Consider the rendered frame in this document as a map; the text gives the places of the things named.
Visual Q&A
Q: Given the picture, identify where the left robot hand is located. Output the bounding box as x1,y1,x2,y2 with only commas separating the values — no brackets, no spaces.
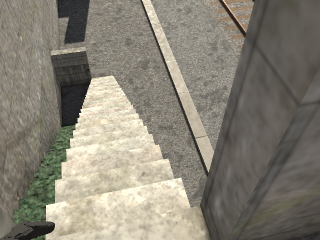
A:
0,220,55,240

